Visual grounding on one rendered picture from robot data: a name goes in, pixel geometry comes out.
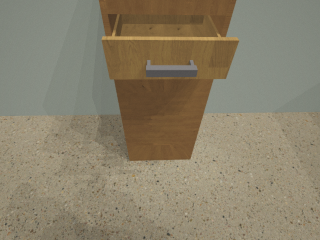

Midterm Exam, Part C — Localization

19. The handle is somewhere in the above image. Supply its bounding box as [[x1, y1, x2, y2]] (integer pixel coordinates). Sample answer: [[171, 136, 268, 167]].
[[146, 60, 198, 77]]

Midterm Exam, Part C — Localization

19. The drawer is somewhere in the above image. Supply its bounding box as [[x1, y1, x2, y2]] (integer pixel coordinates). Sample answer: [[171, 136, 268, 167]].
[[101, 14, 239, 80]]

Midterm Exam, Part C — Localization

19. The cabinet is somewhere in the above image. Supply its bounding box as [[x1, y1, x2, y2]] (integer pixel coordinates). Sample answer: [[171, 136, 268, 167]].
[[99, 0, 237, 161]]

